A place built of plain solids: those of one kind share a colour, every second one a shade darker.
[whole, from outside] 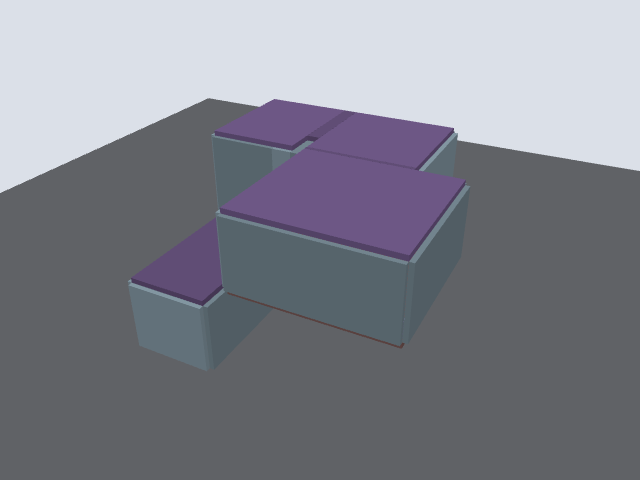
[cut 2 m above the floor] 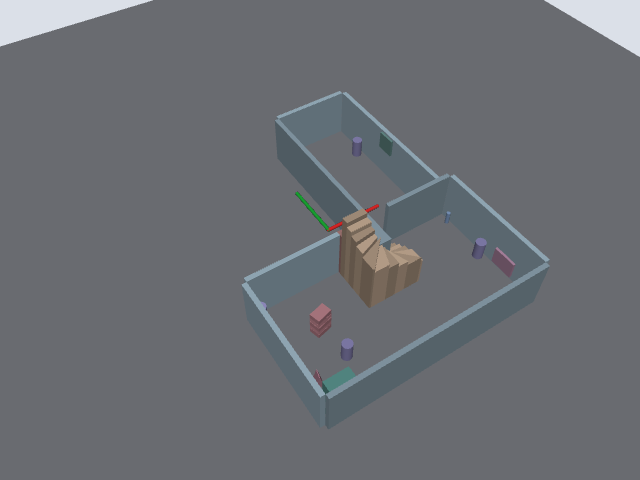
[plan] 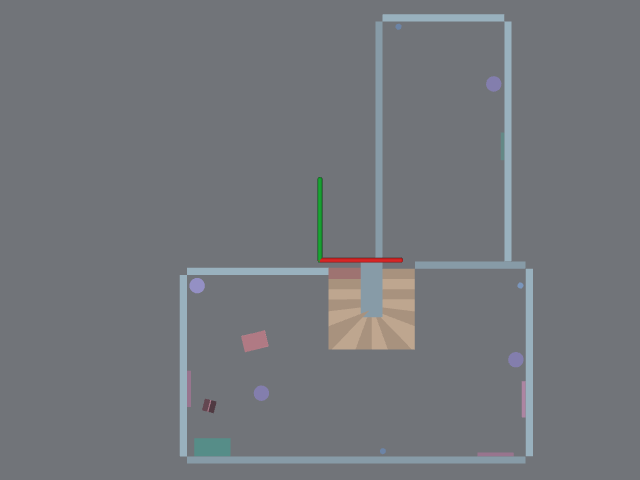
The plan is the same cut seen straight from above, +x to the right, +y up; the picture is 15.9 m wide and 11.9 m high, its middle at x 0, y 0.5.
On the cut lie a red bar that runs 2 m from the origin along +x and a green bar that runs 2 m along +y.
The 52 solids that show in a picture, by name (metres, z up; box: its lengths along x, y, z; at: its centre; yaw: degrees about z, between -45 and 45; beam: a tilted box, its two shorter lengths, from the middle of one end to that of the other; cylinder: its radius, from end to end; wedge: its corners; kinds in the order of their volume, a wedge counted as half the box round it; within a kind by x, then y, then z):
{
 "wall_1": {"box": [0.18, 5.44, 2.77], "at": [-5.19, 2.53, 4.52]},
 "wall_2": {"box": [0.18, 4.5, 5.95], "at": [-3.39, -2.62, 2.93]},
 "wall_3": {"box": [6.11, 0.18, 2.77], "at": [-2.04, 5.34, 4.52]},
 "wall_4": {"box": [3.51, 0.18, 2.96], "at": [-1.54, -0.28, 1.43]},
 "wall_5": {"box": [8.4, 0.18, 5.95], "at": [0.9, -4.95, 2.93]},
 "wall_6": {"box": [0.18, 5.44, 2.77], "at": [1.1, 2.53, 4.52]},
 "wall_7": {"box": [0.54, 1.38, 6.2], "at": [1.28, -0.72, 2.8]},
 "wall_8": {"box": [0.18, 5.95, 2.71], "at": [1.46, 2.94, 1.31]},
 "wall_9": {"box": [0.8, 0.18, 3.24], "at": [1.95, -0.12, 4.28]},
 "wall_10": {"box": [3.02, 0.18, 2.71], "at": [3.06, 6.01, 1.31]},
 "wall_11": {"box": [2.75, 0.18, 5.95], "at": [3.73, -0.12, 2.93]},
 "wall_12": {"box": [0.18, 5.95, 2.71], "at": [4.66, 2.94, 1.31]},
 "wall_13": {"box": [0.18, 4.65, 5.95], "at": [5.19, -2.54, 2.93]},
 "roof_1": {"box": [6.11, 5.44, 0.2], "at": [-2.04, 2.53, 6.0]},
 "roof_2": {"box": [4.31, 4.5, 0.2], "at": [-1.14, -2.62, 6.0]},
 "roof_3": {"box": [4.31, 0.18, 0.2], "at": [-1.14, -0.28, 6.0]},
 "roof_4": {"box": [0.54, 3.45, 0.2], "at": [1.28, -3.14, 6.0]},
 "roof_5": {"box": [3.02, 5.95, 0.2], "at": [3.06, 2.94, 2.76]},
 "roof_6": {"box": [3.55, 4.65, 0.2], "at": [3.33, -2.54, 6.0]},
 "floor_1": {"box": [6.11, 5.44, 0.23], "at": [-2.04, 2.53, 3.02]},
 "floor_2": {"box": [0.8, 0.28, 3.18], "at": [0.61, -0.33, 1.54]},
 "tread_1": {"wedge": [[0.21, -2.21, -0.05], [0.21, -2.21, 2.15], [0.21, -1.63, -0.05], [0.21, -1.63, 2.15], [0.29, -2.21, -0.05], [0.29, -2.21, 2.15], [1.22, -1.25, -0.05], [1.22, -1.25, 2.15]]},
 "tread_2": {"wedge": [[0.21, -1.64, -0.05], [0.21, -1.64, 2.35], [0.21, -1.26, -0.05], [0.21, -1.26, 2.35], [1.01, -1.33, -0.05], [1.01, -1.33, 2.35], [1.01, -1.17, -0.05], [1.01, -1.17, 2.35]]},
 "tread_3": {"wedge": [[0.21, -1.27, -0.05], [0.21, -1.27, 2.54], [0.21, -0.97, -0.05], [0.21, -0.97, 2.54], [1.01, -1.17, -0.05], [1.01, -1.17, 2.54], [1.01, -0.97, -0.05], [1.01, -0.97, 2.54]]},
 "tread_4": {"wedge": [[0.21, -0.97, -0.05], [0.21, -0.97, 2.74], [0.21, -0.72, -0.05], [0.21, -0.72, 2.74], [1.01, -0.97, -0.05], [1.01, -0.97, 2.74], [1.01, -0.72, -0.05], [1.01, -0.72, 2.74]]},
 "tread_5": {"wedge": [[0.21, -0.72, -0.05], [0.21, -0.72, 2.93], [0.21, -0.46, -0.05], [0.21, -0.46, 2.93], [1.01, -0.72, -0.05], [1.01, -0.72, 2.93], [1.01, -0.46, -0.05], [1.01, -0.46, 2.93]]},
 "tread_6": {"wedge": [[0.28, -2.21, -0.05], [0.28, -2.21, 1.95], [0.88, -2.21, -0.05], [0.88, -2.21, 1.96], [1.06, -1.41, -0.05], [1.06, -1.41, 1.96], [1.17, -1.41, -0.05], [1.17, -1.41, 1.96]]},
 "tread_7": {"wedge": [[0.88, -2.21, -0.05], [0.88, -2.21, 1.76], [1.17, -1.41, -0.05], [1.17, -1.41, 1.76], [1.28, -2.21, -0.05], [1.28, -2.21, 1.76], [1.28, -1.41, -0.05], [1.28, -1.41, 1.76]]},
 "tread_8": {"wedge": [[1.28, -2.21, -0.05], [1.28, -2.21, 1.56], [1.28, -1.41, -0.05], [1.28, -1.41, 1.57], [1.39, -1.41, -0.05], [1.39, -1.41, 1.57], [1.68, -2.21, -0.05], [1.68, -2.21, 1.56]]},
 "tread_9": {"wedge": [[1.35, -1.26, -0.05], [1.35, -1.26, 1.17], [2.27, -2.21, -0.05], [2.27, -2.21, 1.17], [2.35, -2.21, -0.05], [2.35, -2.21, 1.17], [2.35, -1.64, -0.05], [2.35, -1.64, 1.17]]},
 "tread_10": {"wedge": [[1.39, -1.41, -0.05], [1.39, -1.41, 1.37], [1.5, -1.41, -0.05], [1.5, -1.41, 1.37], [1.68, -2.21, -0.05], [1.68, -2.21, 1.37], [2.28, -2.21, -0.05], [2.28, -2.21, 1.37]]},
 "tread_11": {"wedge": [[1.55, -1.34, -0.05], [1.55, -1.34, 0.98], [1.55, -1.17, -0.05], [1.55, -1.17, 0.98], [2.35, -1.64, -0.05], [2.35, -1.64, 0.98], [2.35, -1.27, -0.05], [2.35, -1.27, 0.98]]},
 "tread_12": {"wedge": [[1.55, -1.18, -0.05], [1.55, -1.18, 0.78], [1.55, -0.97, -0.05], [1.55, -0.97, 0.78], [2.35, -1.27, -0.05], [2.35, -1.27, 0.78], [2.35, -0.97, -0.05], [2.35, -0.97, 0.78]]},
 "tread_13": {"wedge": [[1.55, -0.97, -0.05], [1.55, -0.97, 0.59], [1.55, -0.72, -0.05], [1.55, -0.72, 0.59], [2.35, -0.97, -0.05], [2.35, -0.97, 0.59], [2.35, -0.72, -0.05], [2.35, -0.72, 0.59]]},
 "tread_14": {"wedge": [[1.55, -0.72, -0.05], [1.55, -0.72, 0.39], [1.55, -0.47, -0.05], [1.55, -0.47, 0.39], [2.35, -0.72, -0.05], [2.35, -0.72, 0.39], [2.35, -0.47, -0.05], [2.35, -0.47, 0.39]]},
 "tread_15": {"wedge": [[1.55, -0.47, -0.05], [1.55, -0.47, 0.19], [1.55, -0.21, -0.05], [1.55, -0.21, 0.19], [2.35, -0.47, -0.05], [2.35, -0.47, 0.2], [2.35, -0.21, -0.05], [2.35, -0.21, 0.2]]},
 "lockers_1": {"box": [0.9, 0.45, 1.85], "at": [-2.67, -4.64, 0.88]},
 "bin_1": {"cylinder": 0.19, "from": [-3.05, -0.63, 0.0], "to": [-3.05, -0.63, 0.75]},
 "bin_2": {"cylinder": 0.19, "from": [-1.45, -3.3, 0.0], "to": [-1.45, -3.3, 0.75]},
 "bin_3": {"cylinder": 0.19, "from": [4.31, 4.37, 0.0], "to": [4.31, 4.37, 0.75]},
 "bin_4": {"cylinder": 0.19, "from": [4.86, -2.47, 0.0], "to": [4.86, -2.47, 0.75]},
 "crate_1": {"box": [0.6, 0.4, 0.2], "at": [-1.62, -2.02, 0.5], "yaw": 13.8},
 "crate_2": {"box": [0.6, 0.4, 0.25], "at": [-1.61, -2.01, 0.07], "yaw": 14.2},
 "crate_3": {"box": [0.6, 0.4, 0.2], "at": [-1.61, -2.01, 0.9], "yaw": 14.8},
 "crate_4": {"box": [0.6, 0.4, 0.2], "at": [-1.61, -2.0, 0.3], "yaw": 12.6},
 "crate_5": {"box": [0.6, 0.4, 0.2], "at": [-1.61, -2.0, 0.7], "yaw": 13.1},
 "radiator_1": {"box": [0.1, 0.9, 0.45], "at": [-3.25, -3.19, 0.38]},
 "radiator_2": {"box": [0.9, 0.1, 0.45], "at": [4.36, -4.81, 0.38]},
 "radiator_3": {"box": [0.1, 0.9, 0.7], "at": [5.05, -3.45, 0.5]},
 "cabinet_1": {"box": [0.09, 0.69, 0.71], "at": [4.53, 2.82, 1.57]},
 "sign_1": {"wedge": [[-2.93, -3.72, 0.0], [-2.85, -3.43, 0.0], [-2.8, -3.75, 0.62], [-2.77, -3.76, 0.62], [-2.72, -3.46, 0.62], [-2.69, -3.47, 0.62], [-2.64, -3.8, 0.0], [-2.56, -3.51, 0.0]]},
 "extinguisher_1": {"cylinder": 0.07, "from": [4.97, -0.63, 0.0], "to": [4.97, -0.63, 0.52]}
}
